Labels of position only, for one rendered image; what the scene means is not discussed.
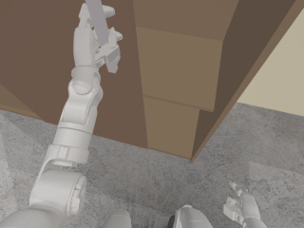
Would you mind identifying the robot thigh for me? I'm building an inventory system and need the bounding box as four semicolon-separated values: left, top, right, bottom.
174;207;213;228
101;209;132;228

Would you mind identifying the robot left upper arm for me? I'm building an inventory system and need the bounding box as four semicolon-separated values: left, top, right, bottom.
0;168;87;228

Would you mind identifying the left robot hand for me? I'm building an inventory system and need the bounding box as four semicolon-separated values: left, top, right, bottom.
73;3;123;71

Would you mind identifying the robot right forearm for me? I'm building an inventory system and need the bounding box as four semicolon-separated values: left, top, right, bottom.
242;218;267;228

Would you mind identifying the wardrobe door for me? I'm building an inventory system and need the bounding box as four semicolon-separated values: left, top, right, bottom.
0;0;148;149
0;84;34;113

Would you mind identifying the right robot hand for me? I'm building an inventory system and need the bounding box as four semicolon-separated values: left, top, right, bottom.
223;178;261;226

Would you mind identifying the robot left thigh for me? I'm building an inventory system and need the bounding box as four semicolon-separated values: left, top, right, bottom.
101;209;132;228

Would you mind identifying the robot left forearm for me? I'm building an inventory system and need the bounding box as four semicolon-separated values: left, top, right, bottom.
29;66;104;206

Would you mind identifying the robot right thigh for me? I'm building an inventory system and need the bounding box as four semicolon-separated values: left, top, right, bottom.
174;207;213;228

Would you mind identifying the handle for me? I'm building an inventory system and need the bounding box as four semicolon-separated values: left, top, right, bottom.
85;0;121;73

